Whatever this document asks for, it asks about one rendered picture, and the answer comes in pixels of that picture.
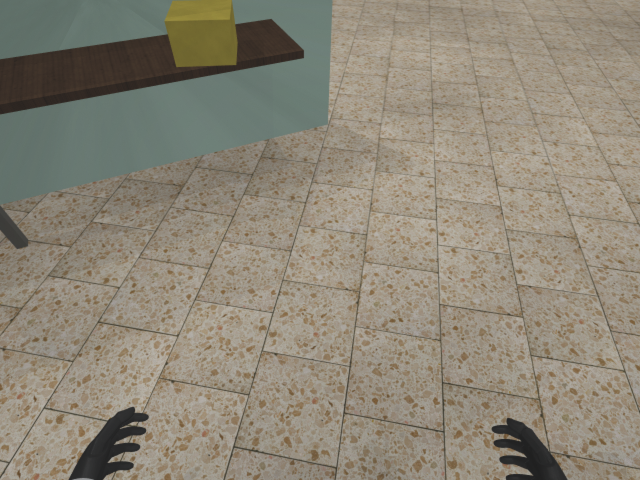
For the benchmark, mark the carton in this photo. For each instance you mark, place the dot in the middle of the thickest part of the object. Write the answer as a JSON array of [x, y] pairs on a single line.
[[202, 32]]

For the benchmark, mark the robot right hand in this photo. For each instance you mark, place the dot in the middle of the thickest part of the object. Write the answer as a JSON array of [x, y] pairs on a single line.
[[540, 462]]

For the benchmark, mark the table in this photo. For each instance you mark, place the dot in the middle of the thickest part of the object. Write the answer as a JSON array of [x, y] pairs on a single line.
[[50, 78]]

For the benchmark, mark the robot left hand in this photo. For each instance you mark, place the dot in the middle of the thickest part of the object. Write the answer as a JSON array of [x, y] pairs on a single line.
[[93, 463]]

